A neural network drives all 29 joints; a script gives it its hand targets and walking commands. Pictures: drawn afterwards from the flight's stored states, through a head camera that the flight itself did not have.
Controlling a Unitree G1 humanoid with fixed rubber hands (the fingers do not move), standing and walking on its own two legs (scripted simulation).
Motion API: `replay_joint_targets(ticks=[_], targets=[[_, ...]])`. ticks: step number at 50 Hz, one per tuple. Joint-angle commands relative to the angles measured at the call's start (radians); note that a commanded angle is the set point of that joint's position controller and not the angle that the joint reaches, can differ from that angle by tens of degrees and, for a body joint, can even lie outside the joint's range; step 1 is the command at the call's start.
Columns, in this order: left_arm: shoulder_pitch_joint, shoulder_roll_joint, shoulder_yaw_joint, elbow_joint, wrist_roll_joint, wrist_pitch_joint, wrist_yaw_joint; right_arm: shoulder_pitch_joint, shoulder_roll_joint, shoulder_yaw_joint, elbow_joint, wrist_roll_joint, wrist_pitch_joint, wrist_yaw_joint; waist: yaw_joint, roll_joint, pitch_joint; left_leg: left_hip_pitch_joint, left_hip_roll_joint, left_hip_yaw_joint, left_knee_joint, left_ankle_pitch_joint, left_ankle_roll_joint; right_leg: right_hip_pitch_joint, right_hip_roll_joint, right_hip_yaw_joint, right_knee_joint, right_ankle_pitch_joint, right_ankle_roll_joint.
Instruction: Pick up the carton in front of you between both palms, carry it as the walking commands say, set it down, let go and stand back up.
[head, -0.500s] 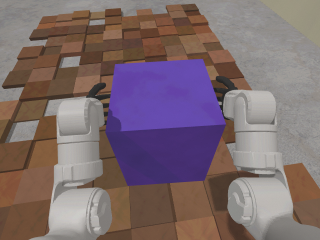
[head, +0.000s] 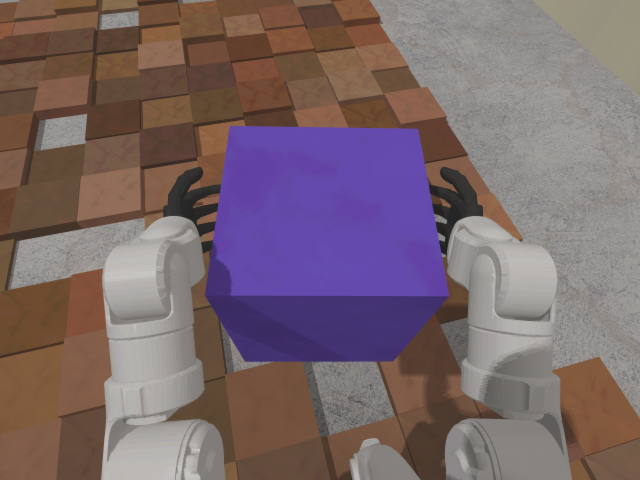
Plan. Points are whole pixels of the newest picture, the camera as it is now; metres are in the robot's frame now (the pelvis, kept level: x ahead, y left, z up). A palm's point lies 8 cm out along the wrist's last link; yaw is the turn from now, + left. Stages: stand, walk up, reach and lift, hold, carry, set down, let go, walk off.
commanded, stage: carry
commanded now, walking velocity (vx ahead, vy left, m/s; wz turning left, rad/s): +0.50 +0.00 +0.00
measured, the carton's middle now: (321, 258) +0.39 -0.04 +0.03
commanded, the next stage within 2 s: none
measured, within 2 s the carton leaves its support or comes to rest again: neither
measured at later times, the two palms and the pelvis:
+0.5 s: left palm (206, 78) +0.67 +0.10 +0.10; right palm (396, 57) +0.71 -0.20 +0.10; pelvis +0.32 -0.08 -0.03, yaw +2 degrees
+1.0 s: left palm out of the picture +1.00 +0.01 +0.09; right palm out of the picture +0.98 -0.29 +0.09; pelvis +0.63 -0.11 -0.04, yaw +0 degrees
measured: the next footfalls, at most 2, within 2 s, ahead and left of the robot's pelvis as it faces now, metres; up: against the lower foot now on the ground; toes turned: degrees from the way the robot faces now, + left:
right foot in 0.20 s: +0.29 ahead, -0.11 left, -0.04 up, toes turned +3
left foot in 0.66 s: +0.61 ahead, +0.01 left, -0.01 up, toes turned +5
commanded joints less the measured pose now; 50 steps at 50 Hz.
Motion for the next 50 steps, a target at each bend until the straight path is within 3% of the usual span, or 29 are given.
replay_joint_targets(ticks=[1,4,6,8,9,10,11,12,13,14,16,19,23,26,29,31,32,33,34,35,36,37,38,40,42,45,48,49,50], targets=[[-0.678,-0.858,-0.66,-0.075,-0.301,-0.025,-0.156,-0.849,1.011,0.787,-0.137,0.539,0.014,0.291,0.017,0.117,-0.644,0.56,0.216,-0.238,0.036,0.691,0.122,-0.054,0.023,-0.052,-0.154,0.173,0.004],[-0.704,-0.789,-0.636,-0.048,-0.292,0.015,-0.15,-0.828,0.955,0.744,-0.049,0.526,0.045,0.291,0.014,0.113,-0.572,0.448,0.172,-0.157,0.047,0.588,0.078,0.073,0.033,-0.086,-0.368,0.373,-0.007],[-0.737,-0.762,-0.618,-0.002,-0.311,0.048,-0.161,-0.827,0.928,0.71,0.029,0.512,0.067,0.285,0.042,0.118,-0.544,0.362,0.171,-0.118,0.111,0.514,0.048,0.212,0.021,-0.086,-0.451,0.497,-0.039],[-0.749,-0.747,-0.589,0.065,-0.333,0.079,-0.174,-0.836,0.911,0.674,0.103,0.498,0.092,0.278,0.135,0.062,-0.58,0.256,0.12,-0.025,0.365,0.502,0.005,0.485,0.024,-0.137,-0.537,0.614,-0.054],[-0.758,-0.741,-0.567,0.097,-0.339,0.092,-0.181,-0.853,0.891,0.65,0.139,0.484,0.103,0.274,0.181,-0.008,-0.579,0.099,0.093,-0.011,0.525,0.31,-0.016,0.642,-0.023,-0.113,-0.491,0.574,-0.035],[-0.788,-0.733,-0.541,0.141,-0.353,0.106,-0.188,-0.874,0.876,0.615,0.181,0.466,0.115,0.267,0.163,-0.142,-0.583,-0.143,0.034,-0.025,0.693,-0.272,-0.023,0.81,-0.173,0.067,-0.329,0.857,-0.021],[-0.844,-0.691,-0.508,0.179,-0.352,0.114,-0.188,-0.92,0.895,0.569,0.206,0.471,0.14,0.256,0.169,-0.37,-0.712,-0.365,-0.051,-0.054,0.918,-0.349,-0.053,0.99,-0.372,0.483,-0.386,0.701,-0.233],[-0.869,-0.74,-0.515,0.183,-0.388,0.121,-0.195,-0.971,0.872,0.552,0.184,0.456,0.153,0.243,0.18,-0.327,-0.693,-0.44,-0.009,-0.083,0.984,-0.327,-0.035,0.92,-0.369,0.568,-0.461,0.336,-0.276],[-0.927,-0.795,-0.516,0.153,-0.425,0.125,-0.204,-1.02,0.89,0.549,0.178,0.448,0.162,0.233,0.181,-0.224,-0.606,-0.455,0.01,-0.079,0.983,-0.281,-0.027,0.811,-0.3,0.506,-0.477,0.29,-0.246],[-0.996,-0.839,-0.524,0.125,-0.458,0.131,-0.211,-1.039,0.921,0.534,0.182,0.443,0.164,0.225,0.174,-0.132,-0.572,-0.46,0.026,-0.076,0.944,-0.246,-0.034,0.756,-0.275,0.451,-0.477,0.381,-0.21],[-1.051,-0.921,-0.528,0.108,-0.5,0.137,-0.219,-1.011,0.971,0.495,0.199,0.418,0.165,0.211,0.166,-0.104,-0.577,-0.445,0.046,-0.066,0.858,-0.2,-0.045,0.706,-0.241,0.373,-0.5,0.459,-0.178],[-1.04,-1.025,-0.504,0.141,-0.51,0.128,-0.236,-0.934,1.023,0.461,0.24,0.361,0.155,0.198,0.16,-0.143,-0.611,-0.482,0.041,-0.039,0.789,-0.195,-0.055,0.757,-0.23,0.33,-0.508,0.578,-0.148],[-1.008,-1.12,-0.532,0.172,-0.499,0.073,-0.267,-0.87,1.095,0.487,0.269,0.318,0.099,0.204,0.166,-0.104,-0.583,-0.568,0.054,-0.018,0.704,-0.062,-0.056,0.834,-0.214,0.259,-0.514,0.808,-0.113],[-0.953,-1.132,-0.564,0.16,-0.487,0.031,-0.277,-0.833,1.126,0.532,0.259,0.314,0.056,0.207,0.192,-0.139,-0.552,-0.534,0.008,0.039,0.53,0.09,-0.047,0.881,-0.14,0.129,-0.468,1.084,-0.076],[-0.865,-1.122,-0.596,0.141,-0.477,-0.004,-0.281,-0.766,1.128,0.579,0.245,0.309,0.024,0.207,0.203,-0.162,-0.572,-0.42,-0.069,0.114,0.267,0.263,-0.027,0.905,-0.048,0.017,-0.37,1.227,-0.05],[-0.807,-1.101,-0.616,0.119,-0.475,-0.025,-0.276,-0.743,1.121,0.608,0.221,0.318,0.009,0.213,0.172,-0.171,-0.603,-0.132,-0.14,0.174,0.126,0.356,-0.014,0.754,-0.042,-0.035,-0.24,1.342,-0.043],[-0.803,-1.092,-0.634,0.098,-0.475,-0.035,-0.273,-0.738,1.115,0.619,0.205,0.327,0.002,0.218,0.139,-0.158,-0.621,-0.015,-0.104,0.124,0.017,0.454,-0.003,0.716,-0.056,-0.02,-0.172,1.239,-0.042],[-0.818,-1.078,-0.652,0.087,-0.476,-0.042,-0.27,-0.713,1.118,0.632,0.192,0.333,-0.005,0.222,0.06,-0.106,-0.62,0.206,-0.088,0.159,-0.081,0.484,0.003,0.575,-0.056,-0.074,-0.027,1.171,-0.025],[-0.836,-1.091,-0.664,0.083,-0.483,-0.043,-0.271,-0.695,1.07,0.637,0.171,0.319,-0.023,0.221,0.017,0.046,-0.728,0.687,0.191,-0.228,0.088,0.772,0.237,0.092,0.012,-0.002,0.32,0.625,0.071],[-0.794,-1.081,-0.667,0.069,-0.476,-0.038,-0.275,-0.622,1.072,0.651,0.196,0.322,-0.038,0.22,-0.038,0.312,-0.851,0.865,0.429,-0.628,0.05,0.833,0.4,-0.195,0.119,0.048,0.711,-0.187,0.101],[-0.811,-1.07,-0.679,0.046,-0.474,-0.041,-0.27,-0.621,1.092,0.672,0.157,0.345,-0.04,0.219,-0.059,0.199,-0.842,0.849,0.406,-0.611,0.09,0.627,0.379,-0.307,0.055,0.164,0.835,-0.24,0.039],[-0.808,-1.054,-0.673,0.018,-0.466,-0.043,-0.263,-0.668,1.122,0.703,0.089,0.381,-0.045,0.22,-0.037,0.039,-0.783,0.735,0.374,-0.561,0.063,0.391,0.316,-0.32,0.023,0.144,0.725,-0.225,-0.007],[-0.797,-1.031,-0.662,-0.003,-0.449,-0.047,-0.253,-0.751,1.148,0.742,-0.001,0.426,-0.049,0.223,0.004,-0.07,-0.718,0.599,0.343,-0.501,0.043,0.236,0.245,-0.283,-0.017,0.131,0.576,-0.183,-0.045],[-0.743,-0.989,-0.647,-0.025,-0.409,-0.051,-0.231,-0.87,1.161,0.801,-0.105,0.495,-0.053,0.231,0.025,-0.07,-0.663,0.383,0.281,-0.424,0.021,0.07,0.194,-0.161,-0.037,0.079,0.405,-0.092,-0.048],[-0.699,-0.954,-0.644,-0.043,-0.378,-0.051,-0.211,-0.9,1.138,0.816,-0.148,0.53,-0.048,0.24,0.034,0.022,-0.625,0.276,0.255,-0.352,0.002,0.075,0.199,-0.095,-0.036,0.019,0.21,-0.047,-0.024],[-0.638,-0.909,-0.645,-0.018,-0.334,-0.044,-0.189,-0.81,1.104,0.797,-0.064,0.52,-0.026,0.26,0.032,0.11,-0.621,0.153,0.211,-0.199,0.008,0.257,0.148,0.151,0.006,-0.052,-0.171,0.157,0.005],[-0.591,-0.908,-0.649,0.064,-0.31,-0.041,-0.198,-0.713,1.097,0.767,0.084,0.481,-0.016,0.288,0.087,0.075,-0.611,0.06,0.152,-0.071,0.138,0.203,0.06,0.452,0.052,-0.153,-0.46,0.45,0.0],[-0.582,-0.909,-0.65,0.1,-0.308,-0.04,-0.206,-0.682,1.095,0.755,0.138,0.465,-0.016,0.296,0.119,0.024,-0.61,-0.007,0.102,-0.019,0.263,0.193,0.03,0.588,0.028,-0.152,-0.511,0.447,-0.021],[-0.549,-0.915,-0.644,0.153,-0.307,-0.038,-0.216,-0.676,1.078,0.736,0.188,0.449,-0.015,0.304,0.16,-0.034,-0.605,-0.203,0.074,-0.031,0.422,-0.128,-0.009,0.768,-0.128,0.051,-0.48,0.57,-0.079]])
